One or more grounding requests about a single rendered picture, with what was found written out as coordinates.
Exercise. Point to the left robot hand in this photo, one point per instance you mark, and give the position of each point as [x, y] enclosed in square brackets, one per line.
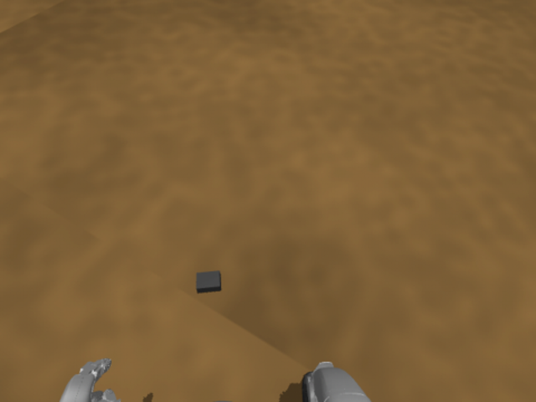
[80, 387]

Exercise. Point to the small box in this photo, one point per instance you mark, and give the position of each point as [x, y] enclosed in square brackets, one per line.
[208, 281]

